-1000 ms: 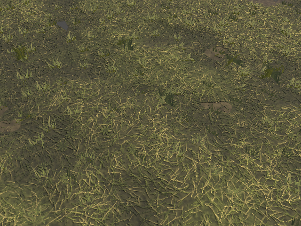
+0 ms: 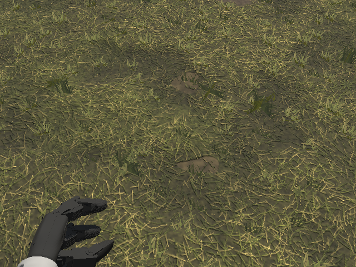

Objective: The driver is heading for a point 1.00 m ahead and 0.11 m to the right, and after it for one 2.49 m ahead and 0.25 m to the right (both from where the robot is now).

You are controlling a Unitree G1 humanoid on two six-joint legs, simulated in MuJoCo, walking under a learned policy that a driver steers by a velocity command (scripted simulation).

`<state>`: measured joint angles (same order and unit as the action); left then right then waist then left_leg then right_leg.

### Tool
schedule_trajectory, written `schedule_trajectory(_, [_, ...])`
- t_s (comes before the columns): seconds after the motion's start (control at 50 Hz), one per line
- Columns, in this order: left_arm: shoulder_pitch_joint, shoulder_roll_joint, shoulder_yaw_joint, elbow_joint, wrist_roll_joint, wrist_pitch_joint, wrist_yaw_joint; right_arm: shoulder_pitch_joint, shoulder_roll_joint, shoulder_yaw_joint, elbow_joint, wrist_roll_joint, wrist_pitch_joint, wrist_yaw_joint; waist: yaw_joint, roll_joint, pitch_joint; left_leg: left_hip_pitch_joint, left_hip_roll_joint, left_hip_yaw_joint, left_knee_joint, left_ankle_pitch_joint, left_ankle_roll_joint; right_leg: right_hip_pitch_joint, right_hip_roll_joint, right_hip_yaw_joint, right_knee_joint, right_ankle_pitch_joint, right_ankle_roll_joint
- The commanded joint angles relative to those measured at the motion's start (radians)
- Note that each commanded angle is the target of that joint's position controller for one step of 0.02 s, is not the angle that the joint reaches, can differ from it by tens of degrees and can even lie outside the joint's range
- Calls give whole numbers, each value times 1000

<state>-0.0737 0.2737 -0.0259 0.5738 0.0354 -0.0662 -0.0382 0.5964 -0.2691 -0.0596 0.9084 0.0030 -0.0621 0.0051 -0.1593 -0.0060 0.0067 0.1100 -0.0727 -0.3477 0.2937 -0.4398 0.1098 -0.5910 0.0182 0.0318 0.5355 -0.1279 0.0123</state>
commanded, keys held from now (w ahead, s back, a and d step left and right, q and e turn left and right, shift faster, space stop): shift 0.20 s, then e+shift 0.50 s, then w+e+shift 0.10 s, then w+shift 0.04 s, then w+q+shift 0.16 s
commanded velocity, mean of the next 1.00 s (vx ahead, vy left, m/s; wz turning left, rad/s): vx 0.35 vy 0.00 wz -0.28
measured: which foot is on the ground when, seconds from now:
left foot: down 0.00-0.04, up 0.06-0.36, down 0.38-0.80, up 0.82-1.00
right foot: up 0.00-0.00, down 0.02-0.38, up 0.40-0.78, down 0.80-1.00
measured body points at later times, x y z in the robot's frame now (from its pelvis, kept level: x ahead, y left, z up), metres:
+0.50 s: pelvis +0.28 +0.01 +0.00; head +0.33 +0.03 +0.45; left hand +0.26 +0.28 -0.14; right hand +0.50 -0.20 -0.08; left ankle +0.37 +0.10 -0.72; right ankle +0.19 -0.12 -0.64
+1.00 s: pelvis +0.35 -0.07 +0.03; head +0.34 -0.10 +0.47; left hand +0.51 +0.17 -0.07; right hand +0.37 -0.36 -0.10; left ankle +0.48 +0.07 -0.63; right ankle +0.28 -0.10 -0.72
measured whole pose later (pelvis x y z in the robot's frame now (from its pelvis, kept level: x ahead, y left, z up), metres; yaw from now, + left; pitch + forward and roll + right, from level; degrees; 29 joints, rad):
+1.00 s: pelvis +0.35 -0.07 +0.03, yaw -21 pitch +1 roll +2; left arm 0.38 0.27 0.04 0.75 0.02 -0.02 -0.02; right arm 0.23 -0.30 -0.06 0.76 -0.03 0.01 0.05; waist 0.02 0.03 -0.04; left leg -0.65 0.07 0.01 1.06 -0.11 -0.02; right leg -0.07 0.04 -0.03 0.31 -0.26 -0.09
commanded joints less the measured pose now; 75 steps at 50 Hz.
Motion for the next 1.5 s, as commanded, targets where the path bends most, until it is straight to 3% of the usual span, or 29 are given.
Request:
schedule_trajectory(0.02, [438,220,94,50,8,-21,58,-154,-224,-53,-82,2,-41,4,334,62,-243,-450,68,5,535,874,4,843,-61,36,12,-120,-70])
schedule_trajectory(0.04, [565,292,117,64,52,-25,75,-98,-65,-18,-115,31,-50,-4,323,-162,-388,-668,-31,114,879,239,-23,1070,-386,454,-80,-423,-155])
schedule_trajectory(0.06, [517,306,122,68,36,-15,69,-62,-83,-9,-132,22,-35,-5,261,-276,-428,-771,-50,188,1044,-54,-37,1030,-502,822,-188,-258,-238])
schedule_trajectory(0.1, [390,122,89,79,13,-20,55,-202,-113,-14,-114,-26,-9,-6,230,-41,-134,-801,53,232,1052,72,-40,742,-400,503,-152,174,-257])
schedule_trajectory(0.14, [394,65,69,122,8,-36,47,-272,-75,-11,-137,-40,9,7,195,-65,-38,-799,68,238,991,34,-56,603,-328,311,-173,536,-241])
schedule_trajectory(0.28, [340,101,70,213,-32,-45,28,-399,-13,36,-202,-38,20,51,117,-163,-45,-396,13,360,357,408,-85,299,-130,19,-255,621,-138])
schedule_trajectory(0.36, [404,167,95,238,-49,-27,29,-356,-107,21,-169,-63,14,19,79,-29,-33,-169,44,317,209,598,-59,270,-105,98,-69,465,-77])
schedule_trajectory(0.38, [439,164,97,232,-53,-24,28,-322,-160,12,-169,-76,2,4,71,51,-72,-69,149,260,211,891,-44,219,-43,73,98,256,-54])
schedule_trajectory(0.4, [556,84,81,206,-74,-11,41,-264,-230,0,-198,-87,-4,-6,92,248,-251,114,488,21,276,1401,55,121,45,5,422,-349,-26])
schedule_trajectory(0.42, [632,110,91,227,-78,21,68,-232,-204,-3,-206,-32,14,-4,85,250,-408,128,575,-42,291,1570,133,134,70,18,642,-584,-36])
schedule_trajectory(0.46, [594,129,104,240,-38,61,69,-378,-116,16,-241,-9,35,-20,135,119,-263,-43,478,81,191,1153,115,69,2,14,731,-465,-21])
schedule_trajectory(0.5, [532,114,113,222,-19,90,51,-461,-80,29,-245,-17,43,-42,176,140,-113,-216,401,198,94,941,92,68,-34,-6,711,-379,8])
schedule_trajectory(0.64, [406,44,108,124,-20,150,11,-502,-81,12,-241,-38,35,-46,205,167,-75,-376,392,396,18,526,75,175,-80,-54,454,-237,2])
schedule_trajectory(0.74, [337,93,119,63,-28,155,-23,-461,-171,-29,-248,-44,49,-21,177,184,-109,-439,448,423,6,-66,4,364,-45,-149,217,-287,-57])
schedule_trajectory(0.78, [516,133,141,133,-28,146,-38,-499,-166,-35,-265,-52,71,-20,263,59,-95,-664,389,477,152,-432,-75,617,-3,-141,123,-374,-119])
schedule_trajectory(0.8, [657,189,155,185,-24,135,-19,-544,-95,-17,-277,-55,88,-8,338,-236,-3,-834,261,593,552,-480,-125,636,-124,99,-100,-639,-189])
schedule_trajectory(0.82, [571,257,149,117,-19,120,-1,-624,-5,15,-354,-46,92,-2,317,-403,117,-1131,87,471,821,-268,-166,527,-342,698,-378,-1006,-296])
schedule_trajectory(0.84, [481,212,134,95,-11,121,29,-713,-77,2,-392,-46,71,6,298,-211,183,-1145,159,328,835,-18,-158,437,-368,683,-492,-970,-297])
schedule_trajectory(0.88, [381,192,123,81,-14,97,49,-527,-121,-13,-303,-52,43,25,187,-184,121,-1010,184,335,745,222,-164,433,-292,477,-472,-690,-239])
schedule_trajectory(0.98, [474,150,109,137,-21,8,23,-443,-107,-24,-198,-21,71,53,198,-67,67,-982,151,331,788,378,-123,604,-207,181,-462,-357,-126])
schedule_trajectory(1.18, [558,85,77,232,-4,-40,50,-569,-77,-8,-191,-33,52,79,239,-41,176,-1084,79,378,654,439,-59,726,-214,-128,-504,46,-40])
schedule_trajectory(1.28, [564,125,66,288,3,-36,85,-575,-65,27,-243,-21,54,76,176,-115,88,-765,-22,610,457,325,46,782,-222,-275,-276,1246,19])
schedule_trajectory(1.32, [520,194,85,281,17,-11,112,-335,-124,6,-189,-20,56,68,40,-144,-43,-516,-79,598,437,222,97,776,-264,-271,69,1508,17])
schedule_trajectory(1.34, [465,233,98,259,25,0,110,-101,-179,-23,-123,-17,49,57,-67,-143,-133,-272,-88,522,416,117,146,646,-275,-248,362,1461,0])
schedule_trajectory(1.36, [391,233,103,237,6,-4,92,56,-237,-56,-81,-15,42,39,-162,-36,-177,-10,-9,359,281,103,219,400,-171,-259,797,911,-12])
schedule_trajectory(1.38, [345,45,57,151,2,-38,61,-66,-305,-72,-87,-13,59,23,-6,249,-146,223,236,-164,206,-29,345,-138,61,-149,1158,-312,23])
schedule_trajectory(1.4, [263,91,51,71,-10,-65,52,-108,-318,-81,-113,-5,60,21,-14,127,-188,276,321,-491,37,-72,438,-349,55,78,1220,-278,15])
schedule_trajectory(1.44, [261,119,44,64,-2,-93,37,-128,-191,-55,-91,-17,50,0,85,-88,-8,2,304,-358,-82,-37,326,-293,-63,96,983,-180,-17])
schedule_trajectory(1.5, [304,91,28,70,50,-22,28,-254,-158,-30,-122,-17,9,-11,213,-98,118,-368,147,-106,-122,78,254,-141,-136,51,789,-229,24])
